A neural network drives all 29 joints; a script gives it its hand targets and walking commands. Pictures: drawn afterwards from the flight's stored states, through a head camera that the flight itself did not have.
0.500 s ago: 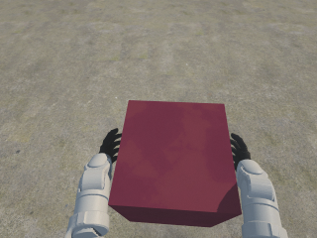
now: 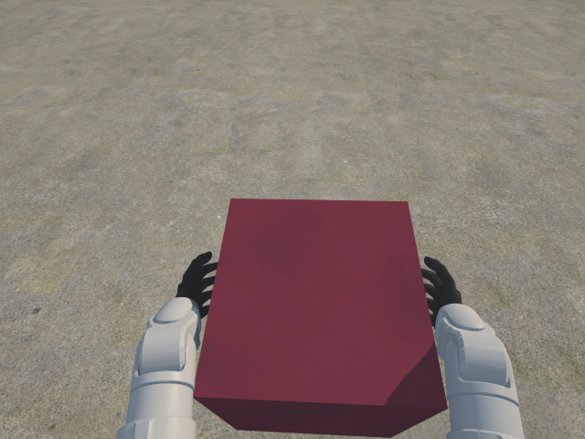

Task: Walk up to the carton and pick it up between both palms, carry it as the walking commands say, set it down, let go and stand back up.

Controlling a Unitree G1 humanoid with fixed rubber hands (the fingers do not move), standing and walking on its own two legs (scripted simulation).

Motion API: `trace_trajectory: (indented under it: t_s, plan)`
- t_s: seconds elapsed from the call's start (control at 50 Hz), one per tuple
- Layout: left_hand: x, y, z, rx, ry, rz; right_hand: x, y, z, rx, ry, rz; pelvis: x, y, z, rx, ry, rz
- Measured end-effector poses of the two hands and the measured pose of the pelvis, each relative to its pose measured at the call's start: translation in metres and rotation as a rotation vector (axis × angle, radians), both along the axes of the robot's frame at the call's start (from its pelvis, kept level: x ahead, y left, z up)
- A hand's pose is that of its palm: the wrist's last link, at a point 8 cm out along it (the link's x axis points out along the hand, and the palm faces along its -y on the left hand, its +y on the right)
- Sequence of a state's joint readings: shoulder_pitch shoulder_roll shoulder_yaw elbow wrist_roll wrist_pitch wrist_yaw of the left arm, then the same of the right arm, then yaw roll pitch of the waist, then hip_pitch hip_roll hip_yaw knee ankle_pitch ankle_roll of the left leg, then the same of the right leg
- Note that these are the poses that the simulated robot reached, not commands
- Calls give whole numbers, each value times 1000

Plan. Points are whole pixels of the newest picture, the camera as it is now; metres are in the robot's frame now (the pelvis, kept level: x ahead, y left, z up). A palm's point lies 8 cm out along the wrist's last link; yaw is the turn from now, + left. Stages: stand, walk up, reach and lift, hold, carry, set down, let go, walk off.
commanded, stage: reach and lift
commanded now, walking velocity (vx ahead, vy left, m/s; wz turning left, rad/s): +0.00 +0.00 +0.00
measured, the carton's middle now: (315, 325) +0.30 -0.01 -0.04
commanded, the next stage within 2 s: hold in 1.12 s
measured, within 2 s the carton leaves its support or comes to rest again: neither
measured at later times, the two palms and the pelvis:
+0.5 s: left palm (182, 311) +0.28 +0.18 +0.04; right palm (436, 307) +0.28 -0.18 +0.04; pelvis -0.01 +0.00 +0.00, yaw +0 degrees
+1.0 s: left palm (184, 317) +0.27 +0.17 +0.04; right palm (440, 311) +0.27 -0.18 +0.04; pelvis +0.00 -0.01 +0.00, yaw +0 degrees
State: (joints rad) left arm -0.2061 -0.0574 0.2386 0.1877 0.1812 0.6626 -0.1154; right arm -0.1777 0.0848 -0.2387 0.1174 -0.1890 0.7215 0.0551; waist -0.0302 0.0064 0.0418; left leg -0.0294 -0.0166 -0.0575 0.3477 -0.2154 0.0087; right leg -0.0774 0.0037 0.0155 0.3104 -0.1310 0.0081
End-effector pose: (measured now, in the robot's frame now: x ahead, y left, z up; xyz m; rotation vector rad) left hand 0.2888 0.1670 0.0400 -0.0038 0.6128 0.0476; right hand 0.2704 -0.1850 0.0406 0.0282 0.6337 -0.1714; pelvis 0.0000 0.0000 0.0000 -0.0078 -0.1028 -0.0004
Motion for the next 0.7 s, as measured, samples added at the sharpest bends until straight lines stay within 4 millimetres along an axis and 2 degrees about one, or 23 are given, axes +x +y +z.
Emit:
trace_trajectory:
  t_s: [0.28, 0.7]
  plan:
    - [-14, 13, -4, 5, 21, 59, 4, 13, -5, -6, 19, 59, -8, 2, -1, 2, -3, 0]
    - [-12, 6, -2, 15, 23, 62, 9, 6, -4, -7, 20, 69, -2, -6, 0, 4, 1, -4]
